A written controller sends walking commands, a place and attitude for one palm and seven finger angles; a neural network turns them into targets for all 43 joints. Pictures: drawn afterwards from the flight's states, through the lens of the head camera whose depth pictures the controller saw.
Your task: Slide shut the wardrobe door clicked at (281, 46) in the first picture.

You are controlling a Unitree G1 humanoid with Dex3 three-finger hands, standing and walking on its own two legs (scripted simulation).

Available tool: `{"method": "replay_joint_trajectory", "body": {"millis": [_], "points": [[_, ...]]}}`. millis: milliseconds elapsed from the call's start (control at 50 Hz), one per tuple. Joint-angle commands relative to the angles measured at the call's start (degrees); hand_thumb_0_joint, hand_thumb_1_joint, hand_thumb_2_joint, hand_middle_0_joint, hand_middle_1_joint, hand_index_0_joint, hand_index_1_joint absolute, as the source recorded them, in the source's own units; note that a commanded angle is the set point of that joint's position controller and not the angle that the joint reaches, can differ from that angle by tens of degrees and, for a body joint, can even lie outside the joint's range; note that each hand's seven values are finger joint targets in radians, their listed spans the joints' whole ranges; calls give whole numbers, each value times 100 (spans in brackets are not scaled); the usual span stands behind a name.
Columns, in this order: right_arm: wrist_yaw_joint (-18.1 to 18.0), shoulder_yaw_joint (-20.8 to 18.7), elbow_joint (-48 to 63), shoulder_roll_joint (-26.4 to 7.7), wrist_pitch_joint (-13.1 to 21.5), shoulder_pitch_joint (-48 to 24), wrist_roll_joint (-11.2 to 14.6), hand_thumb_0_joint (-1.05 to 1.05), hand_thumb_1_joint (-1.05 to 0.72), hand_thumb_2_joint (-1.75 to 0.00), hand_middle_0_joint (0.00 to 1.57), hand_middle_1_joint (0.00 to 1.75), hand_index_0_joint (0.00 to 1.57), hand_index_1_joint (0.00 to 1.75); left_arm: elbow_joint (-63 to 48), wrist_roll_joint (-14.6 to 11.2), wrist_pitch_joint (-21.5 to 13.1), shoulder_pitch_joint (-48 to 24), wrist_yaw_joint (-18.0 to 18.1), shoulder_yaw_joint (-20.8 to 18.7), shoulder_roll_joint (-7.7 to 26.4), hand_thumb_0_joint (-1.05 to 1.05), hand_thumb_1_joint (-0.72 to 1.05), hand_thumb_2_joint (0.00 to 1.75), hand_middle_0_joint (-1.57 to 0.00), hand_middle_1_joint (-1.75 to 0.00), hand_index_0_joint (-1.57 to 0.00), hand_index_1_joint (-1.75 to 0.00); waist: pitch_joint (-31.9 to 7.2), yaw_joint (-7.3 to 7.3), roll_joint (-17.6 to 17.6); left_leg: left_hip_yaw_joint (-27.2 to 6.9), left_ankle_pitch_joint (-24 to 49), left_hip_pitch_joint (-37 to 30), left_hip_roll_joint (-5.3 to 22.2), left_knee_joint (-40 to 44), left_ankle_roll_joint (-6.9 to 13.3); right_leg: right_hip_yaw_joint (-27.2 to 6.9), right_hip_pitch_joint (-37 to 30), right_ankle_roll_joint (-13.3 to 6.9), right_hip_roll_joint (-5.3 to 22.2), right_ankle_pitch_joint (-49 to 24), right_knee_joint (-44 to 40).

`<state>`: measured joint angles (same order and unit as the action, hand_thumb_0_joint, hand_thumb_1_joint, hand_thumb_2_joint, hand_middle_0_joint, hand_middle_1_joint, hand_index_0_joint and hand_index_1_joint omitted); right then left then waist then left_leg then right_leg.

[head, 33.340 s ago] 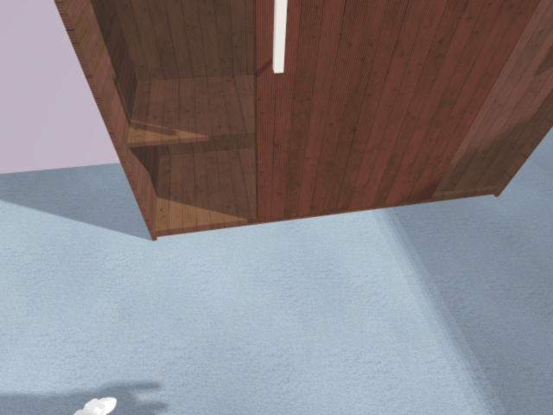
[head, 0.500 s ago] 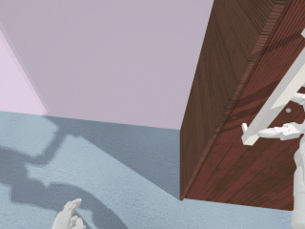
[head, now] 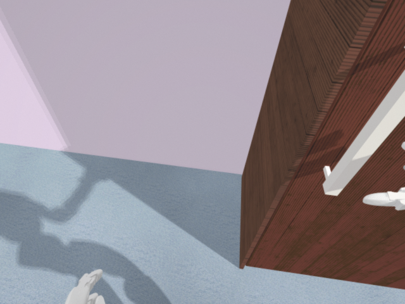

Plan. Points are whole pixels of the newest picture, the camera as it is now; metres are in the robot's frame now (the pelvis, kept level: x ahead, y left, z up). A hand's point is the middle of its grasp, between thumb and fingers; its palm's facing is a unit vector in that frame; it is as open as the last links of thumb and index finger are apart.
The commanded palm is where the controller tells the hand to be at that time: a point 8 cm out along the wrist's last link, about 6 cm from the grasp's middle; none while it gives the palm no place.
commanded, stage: slip the hand off the handle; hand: right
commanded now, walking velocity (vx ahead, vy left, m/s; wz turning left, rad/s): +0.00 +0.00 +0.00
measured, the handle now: (363, 131) +0.39 -0.28 +0.18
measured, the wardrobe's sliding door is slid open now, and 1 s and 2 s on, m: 0.00 0.00 0.00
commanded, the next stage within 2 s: draw the hand back to the body in 0.42 s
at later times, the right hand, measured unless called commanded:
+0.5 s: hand out of the picture +0.21 -0.32 +0.18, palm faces +0.51 +0.82 -0.25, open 14.7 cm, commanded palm +0.18 -0.36 +0.19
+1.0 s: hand out of the picture +0.20 -0.30 +0.17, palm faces +0.21 +0.98 -0.05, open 14.7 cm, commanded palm +0.16 -0.34 +0.18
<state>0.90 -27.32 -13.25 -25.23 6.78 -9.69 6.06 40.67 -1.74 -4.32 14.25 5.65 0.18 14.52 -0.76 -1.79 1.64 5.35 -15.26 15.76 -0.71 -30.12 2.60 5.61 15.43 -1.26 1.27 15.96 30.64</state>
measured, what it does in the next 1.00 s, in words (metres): stands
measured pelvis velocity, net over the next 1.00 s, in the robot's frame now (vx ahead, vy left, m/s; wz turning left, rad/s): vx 0.00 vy -0.01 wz -0.03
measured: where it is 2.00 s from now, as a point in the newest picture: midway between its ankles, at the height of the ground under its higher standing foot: outside the picture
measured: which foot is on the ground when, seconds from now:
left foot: down 0.00-1.00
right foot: down 0.00-1.00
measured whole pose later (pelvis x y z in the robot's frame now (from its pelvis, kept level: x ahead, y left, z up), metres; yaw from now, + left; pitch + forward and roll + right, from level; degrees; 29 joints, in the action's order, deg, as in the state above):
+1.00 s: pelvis +0.00 -0.01 +0.00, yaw -2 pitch -5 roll +1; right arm 19.7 -29.0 8.3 -25.2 -13.9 9.4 23.9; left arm 35.3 -5.5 -11.3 10.9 6.6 3.4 16.1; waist -0.4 -4.0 2.9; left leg 6.8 -14.1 7.4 -0.7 -26.5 2.0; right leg 3.9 8.9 -1.6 0.9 15.7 29.6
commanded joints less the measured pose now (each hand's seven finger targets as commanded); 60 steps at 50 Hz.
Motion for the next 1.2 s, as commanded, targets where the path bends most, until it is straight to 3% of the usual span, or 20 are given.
{"method": "replay_joint_trajectory", "body": {"millis": [0, 160, 240, 380, 420, 520, 540, 560, 620, 680, 740, 760, 840, 920, 1020, 1040, 1060, 1080, 1120, 1180], "points": [[-32, -674, 1715, -1881, 334, -1184, 113, 0, 55, -20, 25, 115, 25, 115, -885, 0, -346, -763, 103, -198, 736, 0, 90, 90, -20, -30, -20, -30, -1227, -177, 338, -440, 995, -486, 21, 431, -229, -496, -426, -45, -67, -1118, -390], [205, -448, 2390, -1397, 242, -366, 342, 0, 55, -20, 25, 115, 25, 115, -900, -21, -492, -952, 134, -147, 662, 0, 90, 90, -20, -30, -20, -30, -1008, -155, 361, -349, 1144, -420, 1, 475, -224, -539, -612, -12, -65, -1275, -392], [284, -777, 2586, -1523, 82, 176, 519, 0, 55, -20, 25, 115, 25, 115, -947, -62, -504, -1037, 133, -127, 660, 0, 90, 90, -20, -30, -20, -30, -890, -246, 89, -339, 1176, -530, 9, 516, -235, -538, -519, 7, -68, -1270, -418], [295, -546, 3402, -1217, 102, 519, 509, 0, 55, -20, 25, 115, 25, 115, -1003, -24, -621, -1140, 136, -73, 571, 0, 90, 90, -20, -30, -20, -30, -814, -239, 479, -294, 1131, -470, -12, 550, -207, -592, -717, 33, -102, -1297, -466], [305, -687, 3303, -1315, 91, 781, 529, 0, 55, -20, 25, 115, 25, 115, -963, -17, -630, -1120, 157, -73, 592, 0, 90, 90, -20, -30, -20, -30, -692, -248, 261, -274, 1057, -450, -14, 581, -211, -611, -651, 33, -92, -1230, -500], [373, -675, 2925, -1414, 78, 99, 565, 0, 55, -20, 25, 115, 25, 115, -834, -30, -668, -1164, 238, -37, 583, 0, 90, 90, -20, -30, -20, -30, -481, -135, 325, -337, 503, -265, 39, 748, -220, -642, -530, 39, -112, -714, -551], [821, -430, 2375, -1164, -447, 337, 1163, 0, 55, -20, 25, 115, 25, 115, -818, -182, -672, -1231, 308, -2, 672, 0, 90, 90, -20, -30, -20, -30, -529, -92, 327, -402, 473, -575, 88, 856, -209, -688, -588, 36, -97, -492, -595], [1053, -375, 2804, -1290, -657, -116, 1285, 0, 55, -20, 25, 115, 25, 115, -941, -270, -723, -1382, 356, 47, 651, 0, 90, 90, -20, -30, -20, -30, -633, -104, 372, -449, 505, -640, 125, 916, -246, -681, -698, 10, -96, -487, -617], [1438, -477, 3133, -1583, -1167, -276, 1494, 0, 55, -20, 25, 115, 25, 115, -1093, -298, -887, -1453, 430, 135, 661, 0, 90, 90, -20, -30, -20, -30, -1022, -201, 562, -374, 1007, -1018, 87, 854, -199, -776, -990, -11, -110, -938, -668], [1827, -638, 2974, -1743, -1508, 210, 1681, 0, 55, -20, 25, 115, 25, 115, -1192, -315, -973, -1396, 375, 191, 702, 0, 90, 90, -20, -30, -20, -30, -809, -244, 344, -391, 1481, -1142, 101, 814, -215, -812, -909, -10, -68, -1244, -646], [2266, -1194, 2711, -2181, -1639, 721, 1931, 0, 55, -20, 25, 115, 25, 115, -1311, -317, -975, -1321, 252, 164, 813, 0, 90, 90, -20, -30, -20, -30, -789, -325, 115, -505, 1750, -1245, 127, 786, -312, -824, -752, -25, -70, -1408, -545], [2305, -1126, 2750, -1992, -1658, 797, 2004, 0, 55, -20, 25, 115, 25, 115, -1402, -343, -982, -1368, 203, 193, 726, 0, 90, 90, -20, -30, -20, -30, -700, -328, 66, -550, 1708, -1160, 177, 790, -328, -812, -682, -5, -56, -1348, -524], [2073, -1161, 2891, -1723, -1678, 1106, 2112, 0, 55, -20, 25, 115, 25, 115, -1514, -381, -982, -1328, 82, 140, 755, 0, 90, 90, -20, -30, -20, -30, -576, -325, 29, -596, 1202, -927, 170, 839, -339, -782, -576, 45, -39, -1087, -436], [1906, -549, 3384, -1350, -1714, 681, 1915, 0, 55, -20, 25, 115, 25, 115, -1572, -409, -1036, -1341, 108, 144, 746, 0, 90, 90, -20, -30, -20, -30, -325, -202, 443, -439, 574, -572, 59, 895, -234, -812, -754, 49, -41, -713, -619], [1742, -614, 3774, -1483, -1636, 698, 1723, 0, 37, -29, 24, 104, 24, 104, -1505, -346, -1118, -1289, 190, 155, 732, 0, 90, 90, -20, -30, -20, -30, -366, -217, 439, -344, 458, -661, 6, 952, -174, -866, -845, 29, -43, -666, -765], [494, -1032, 4432, -2194, -989, 450, 691, 0, 33, -31, 24, 102, 24, 102, -1479, -33, -1188, -997, 34, 8, 636, 0, 90, 90, -20, -30, -20, -30, 25, -285, 601, -505, 64, -648, 85, 1297, -134, -756, -359, 130, -46, -386, -838], [46, -388, 3892, -1066, -767, 1402, 618, 0, 30, -32, 24, 100, 24, 100, -1343, 44, -1253, -998, -8, 30, 572, 0, 90, 90, -20, -30, -20, -30, 383, -176, 275, -375, -38, -560, 109, 1355, -111, -728, -303, 168, -33, -197, -923], [-238, -209, 3727, -741, -608, 1916, 471, 0, 26, -34, 24, 98, 24, 98, -1269, 14, -1218, -912, -54, -5, 557, 0, 90, 90, -20, -30, -20, -30, 472, -160, 227, -380, -70, -551, 107, 1386, -121, -665, -375, 165, 9, -106, -1004], [-584, -198, 4160, -844, -270, 1819, 266, 0, 19, -37, 24, 94, 24, 94, -1226, 42, -1135, -914, -99, -78, 613, 0, 90, 90, -20, -30, -20, -30, 75, -177, 478, -402, 69, -861, 108, 1327, -123, -619, -547, 132, 12, -126, -1104], [-870, -90, 4277, -753, 72, 1854, 56, 0, 8, -43, 23, 87, 23, 87, -1173, 87, -1101, -917, -108, -137, 588, 0, 90, 90, -20, -30, -20, -30, -185, -179, 452, -399, 196, -1060, 84, 1326, -125, -583, -771, 79, 37, -264, -1172]]}}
